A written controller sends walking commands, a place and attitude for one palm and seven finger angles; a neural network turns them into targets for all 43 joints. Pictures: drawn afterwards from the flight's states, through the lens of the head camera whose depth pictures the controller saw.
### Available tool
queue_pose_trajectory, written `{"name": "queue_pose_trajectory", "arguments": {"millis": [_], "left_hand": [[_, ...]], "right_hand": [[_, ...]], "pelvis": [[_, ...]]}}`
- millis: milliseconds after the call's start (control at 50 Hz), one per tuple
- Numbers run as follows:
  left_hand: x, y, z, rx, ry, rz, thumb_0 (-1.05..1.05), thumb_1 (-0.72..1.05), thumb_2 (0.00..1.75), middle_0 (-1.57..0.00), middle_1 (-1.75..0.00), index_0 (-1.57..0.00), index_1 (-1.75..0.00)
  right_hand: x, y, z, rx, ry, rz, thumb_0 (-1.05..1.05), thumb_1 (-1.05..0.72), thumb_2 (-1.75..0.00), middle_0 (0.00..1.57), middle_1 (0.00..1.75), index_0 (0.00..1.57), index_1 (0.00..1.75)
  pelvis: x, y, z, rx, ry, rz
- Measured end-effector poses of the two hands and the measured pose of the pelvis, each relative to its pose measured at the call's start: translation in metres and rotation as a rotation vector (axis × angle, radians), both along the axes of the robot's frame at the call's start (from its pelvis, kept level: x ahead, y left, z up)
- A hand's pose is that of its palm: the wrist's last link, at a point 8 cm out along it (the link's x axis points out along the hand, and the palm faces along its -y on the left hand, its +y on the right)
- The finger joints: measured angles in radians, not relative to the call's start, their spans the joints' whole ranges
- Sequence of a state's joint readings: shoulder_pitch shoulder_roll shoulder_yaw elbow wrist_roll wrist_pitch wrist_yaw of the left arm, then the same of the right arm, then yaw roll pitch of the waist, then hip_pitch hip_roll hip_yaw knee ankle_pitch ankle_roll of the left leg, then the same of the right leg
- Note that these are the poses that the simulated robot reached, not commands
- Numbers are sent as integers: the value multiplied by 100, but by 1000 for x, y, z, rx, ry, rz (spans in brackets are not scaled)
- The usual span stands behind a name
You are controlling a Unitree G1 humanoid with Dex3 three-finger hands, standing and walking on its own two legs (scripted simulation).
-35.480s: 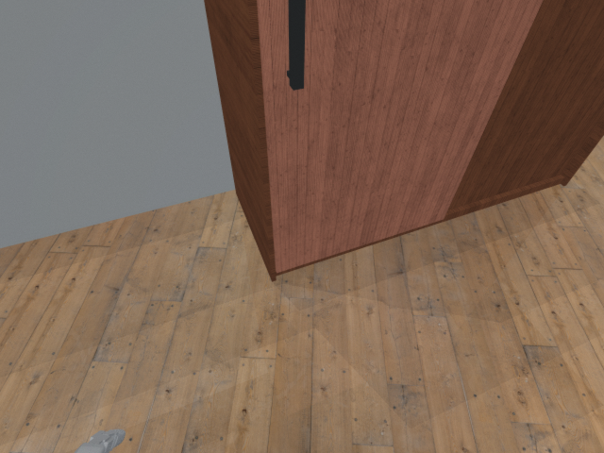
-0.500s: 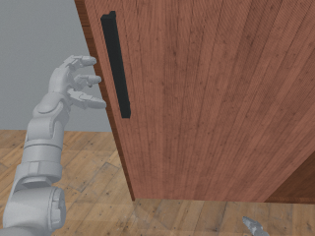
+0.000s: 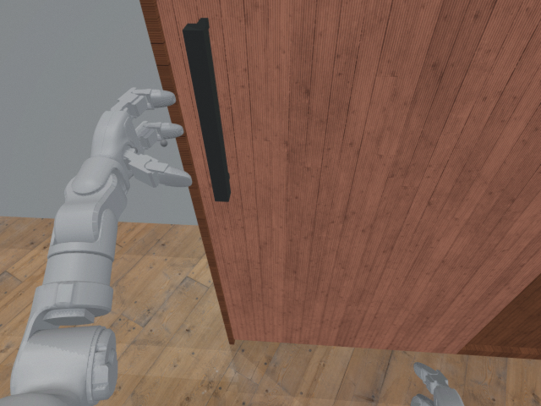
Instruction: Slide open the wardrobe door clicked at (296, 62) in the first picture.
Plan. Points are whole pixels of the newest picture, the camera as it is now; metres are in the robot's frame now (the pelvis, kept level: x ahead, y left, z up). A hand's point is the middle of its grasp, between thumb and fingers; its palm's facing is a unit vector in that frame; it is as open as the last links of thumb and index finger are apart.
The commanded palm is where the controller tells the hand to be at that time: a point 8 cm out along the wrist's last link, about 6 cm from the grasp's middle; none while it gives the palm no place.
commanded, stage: feel for the door with the fingertips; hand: left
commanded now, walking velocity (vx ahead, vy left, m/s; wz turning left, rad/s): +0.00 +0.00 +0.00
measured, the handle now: (214, 122) +0.48 +0.11 +0.20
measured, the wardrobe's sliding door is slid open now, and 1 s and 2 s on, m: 0.00 0.00 0.00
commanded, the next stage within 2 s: slide the fingers in behind the handle in 0.68 s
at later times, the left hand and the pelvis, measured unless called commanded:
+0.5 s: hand (179, 138) +0.43 +0.16 +0.21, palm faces +0.02 -1.00 +0.00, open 14.0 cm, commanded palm +0.41 +0.20 +0.21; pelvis +0.00 +0.00 +0.00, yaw +0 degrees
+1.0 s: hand (191, 133) +0.43 +0.14 +0.21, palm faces -0.04 -1.00 +0.00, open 13.9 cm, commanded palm +0.41 +0.20 +0.21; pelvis +0.01 +0.01 +0.00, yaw +0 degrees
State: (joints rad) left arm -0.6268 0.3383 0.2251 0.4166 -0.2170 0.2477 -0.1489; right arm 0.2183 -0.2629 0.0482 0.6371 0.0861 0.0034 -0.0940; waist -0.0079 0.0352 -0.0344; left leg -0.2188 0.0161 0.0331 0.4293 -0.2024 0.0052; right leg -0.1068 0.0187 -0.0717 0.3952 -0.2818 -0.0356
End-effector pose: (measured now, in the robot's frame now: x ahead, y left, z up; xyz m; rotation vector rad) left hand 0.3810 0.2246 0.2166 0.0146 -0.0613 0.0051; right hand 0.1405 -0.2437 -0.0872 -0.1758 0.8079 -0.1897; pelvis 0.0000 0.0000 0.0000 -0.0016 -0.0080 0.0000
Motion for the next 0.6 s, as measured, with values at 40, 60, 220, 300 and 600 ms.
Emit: {"name": "queue_pose_trajectory", "arguments": {"millis": [40,60,220,300,600], "left_hand": [[2,-6,3,0,-2,-17,-2,-50,30,-30,-120,-30,-120],[3,-9,3,-1,2,-27,-2,-50,30,-30,-120,-30,-120],[12,-32,-7,-23,60,-52,-1,-50,30,-30,-120,-30,-120],[12,-36,-7,-39,34,-35,-2,-50,30,-30,-120,-30,-120],[31,-18,-6,-2,53,-12,-2,-50,30,-29,-120,-30,-120]], "right_hand": [[0,0,-1,0,5,5,1,-91,-90,20,30,20,30],[0,1,-2,2,8,5,1,-91,-90,20,30,20,30],[-4,2,-6,21,18,-9,1,-91,-90,20,30,20,30],[-7,2,-6,24,25,-14,1,-91,-90,20,30,20,30],[-22,-12,-12,-19,96,-38,1,-91,-90,20,30,20,30]], "pelvis": [[0,0,0,-1,1,3],[-1,0,0,-1,1,4],[1,1,0,2,7,-6],[3,0,1,5,4,-14],[5,-1,0,0,21,-2]]}}
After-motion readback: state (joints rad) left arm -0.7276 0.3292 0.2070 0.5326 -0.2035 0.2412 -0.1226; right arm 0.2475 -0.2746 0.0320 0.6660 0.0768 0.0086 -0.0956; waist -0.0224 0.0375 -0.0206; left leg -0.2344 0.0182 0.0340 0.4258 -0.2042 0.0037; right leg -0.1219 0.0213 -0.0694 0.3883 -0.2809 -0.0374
